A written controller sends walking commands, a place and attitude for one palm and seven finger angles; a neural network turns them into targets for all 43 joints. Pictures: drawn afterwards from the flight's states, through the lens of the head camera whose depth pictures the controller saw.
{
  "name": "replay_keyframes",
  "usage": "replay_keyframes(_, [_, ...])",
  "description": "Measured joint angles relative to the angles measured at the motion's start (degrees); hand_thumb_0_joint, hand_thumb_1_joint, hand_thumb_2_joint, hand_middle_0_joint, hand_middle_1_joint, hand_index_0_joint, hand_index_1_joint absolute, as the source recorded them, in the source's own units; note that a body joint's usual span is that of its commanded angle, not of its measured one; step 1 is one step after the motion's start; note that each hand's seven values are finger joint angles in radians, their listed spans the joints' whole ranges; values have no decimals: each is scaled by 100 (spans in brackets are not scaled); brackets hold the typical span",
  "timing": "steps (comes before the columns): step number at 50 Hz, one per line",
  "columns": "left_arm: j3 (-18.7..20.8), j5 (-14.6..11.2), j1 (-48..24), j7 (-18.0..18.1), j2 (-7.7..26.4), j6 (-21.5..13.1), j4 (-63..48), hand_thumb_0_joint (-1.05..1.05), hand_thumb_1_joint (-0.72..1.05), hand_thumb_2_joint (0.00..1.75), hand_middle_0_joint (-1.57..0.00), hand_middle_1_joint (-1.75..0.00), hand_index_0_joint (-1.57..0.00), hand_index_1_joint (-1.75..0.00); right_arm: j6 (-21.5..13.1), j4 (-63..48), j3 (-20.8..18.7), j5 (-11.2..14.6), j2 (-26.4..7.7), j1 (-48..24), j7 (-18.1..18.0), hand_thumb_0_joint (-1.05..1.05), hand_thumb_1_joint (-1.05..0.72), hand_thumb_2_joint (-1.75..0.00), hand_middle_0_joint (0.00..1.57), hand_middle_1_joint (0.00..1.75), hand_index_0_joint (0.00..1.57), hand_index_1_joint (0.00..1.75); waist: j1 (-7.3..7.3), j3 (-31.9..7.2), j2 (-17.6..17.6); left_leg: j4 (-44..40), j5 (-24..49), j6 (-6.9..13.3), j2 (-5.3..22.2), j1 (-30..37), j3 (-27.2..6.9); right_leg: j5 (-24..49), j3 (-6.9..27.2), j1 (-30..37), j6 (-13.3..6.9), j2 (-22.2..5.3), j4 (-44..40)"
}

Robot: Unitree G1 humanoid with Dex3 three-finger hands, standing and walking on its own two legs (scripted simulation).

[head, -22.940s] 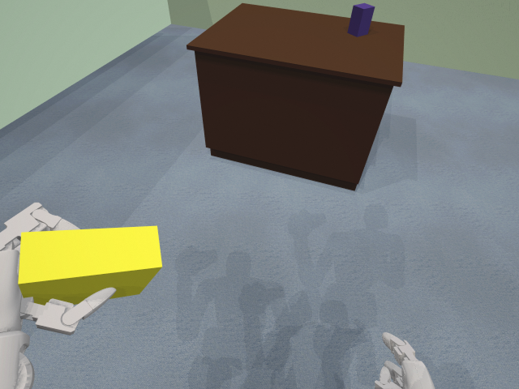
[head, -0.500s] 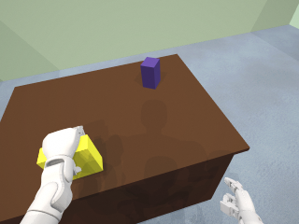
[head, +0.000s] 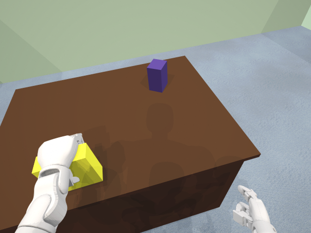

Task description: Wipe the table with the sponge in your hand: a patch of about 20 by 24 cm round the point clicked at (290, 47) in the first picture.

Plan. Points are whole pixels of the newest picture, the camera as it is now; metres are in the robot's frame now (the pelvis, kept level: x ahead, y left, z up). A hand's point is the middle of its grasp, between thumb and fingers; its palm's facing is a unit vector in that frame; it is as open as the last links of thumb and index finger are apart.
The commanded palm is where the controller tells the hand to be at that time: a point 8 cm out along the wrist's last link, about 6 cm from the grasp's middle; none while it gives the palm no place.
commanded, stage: lower the sponge onto the table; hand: left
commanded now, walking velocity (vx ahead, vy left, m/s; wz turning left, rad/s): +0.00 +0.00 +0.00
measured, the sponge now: (74, 173) +0.25 +0.28 -0.01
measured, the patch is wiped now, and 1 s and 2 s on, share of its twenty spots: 0.00 0.00 0.05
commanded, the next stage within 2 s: wipe forward along the first lane in 1.38 s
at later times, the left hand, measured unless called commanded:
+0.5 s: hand (73, 165) +0.25 +0.28 +0.03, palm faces -0.05 -0.10 -0.99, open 9.5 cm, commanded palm +0.23 +0.27 +0.10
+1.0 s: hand (74, 170) +0.25 +0.28 +0.01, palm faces -0.07 -0.10 -0.99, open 9.5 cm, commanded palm +0.22 +0.27 +0.08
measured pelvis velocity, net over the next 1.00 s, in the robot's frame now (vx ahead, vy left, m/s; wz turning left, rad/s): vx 0.00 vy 0.00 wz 0.00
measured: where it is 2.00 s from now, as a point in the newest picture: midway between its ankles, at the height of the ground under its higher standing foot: outside the picture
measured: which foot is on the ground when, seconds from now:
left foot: down 0.00-1.00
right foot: down 0.00-1.00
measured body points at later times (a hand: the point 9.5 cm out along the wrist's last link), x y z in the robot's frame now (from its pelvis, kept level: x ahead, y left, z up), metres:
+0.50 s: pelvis -0.01 +0.00 +0.00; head +0.00 -0.03 +0.45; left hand +0.25 +0.28 +0.09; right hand +0.23 -0.20 -0.09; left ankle -0.01 +0.12 -0.74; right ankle +0.00 -0.12 -0.74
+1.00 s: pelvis +0.00 +0.00 +0.00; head +0.00 -0.03 +0.45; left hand +0.25 +0.28 +0.07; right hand +0.22 -0.23 -0.10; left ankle -0.01 +0.12 -0.74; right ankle +0.00 -0.12 -0.74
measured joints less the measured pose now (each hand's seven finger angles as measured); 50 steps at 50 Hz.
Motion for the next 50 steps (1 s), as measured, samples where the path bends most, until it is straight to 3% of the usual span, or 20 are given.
replay_keyframes(13, [-129, 61, -77, 0, 2, 212, 84, 0, -44, 102, -79, -139, -80, -138, 28, -2, 87, 5, 72, -70, -14, 2, -91, -90, 20, 30, 20, 30, 54, 71, -58, -28, 54, 24, -33, 44, -26, 56, -23, 72, 23, -32, -57])
replay_keyframes(21, [-233, 102, -210, -24, -102, 118, 272, 0, -44, 102, -79, -139, -80, -138, 32, 15, 106, -4, 105, -113, -12, 2, -91, -90, 20, 30, 20, 30, 42, 29, -40, -38, 77, 33, -45, -17, -14, 78, -8, 1, 31, -44, -56])
replay_keyframes(38, [-134, 128, -60, 265, -160, 131, 543, 0, -44, 102, -79, -139, -80, -138, 83, 51, 14, 13, 33, 20, 4, 2, -91, -90, 20, 30, 20, 30, -26, -6, -82, 77, -2, -7, 14, -125, -6, 9, 3, -119, -9, 18, 62])
replay_keyframes(50, [-57, 153, 81, 390, -192, -141, 561, 0, -44, 102, -79, -139, -80, -138, 24, 21, -104, -11, 13, 97, 31, 2, -91, -90, 20, 30, 20, 30, -53, -74, -84, 222, -77, -20, 36, -270, 5, -46, 17, -263, -22, 42, 185])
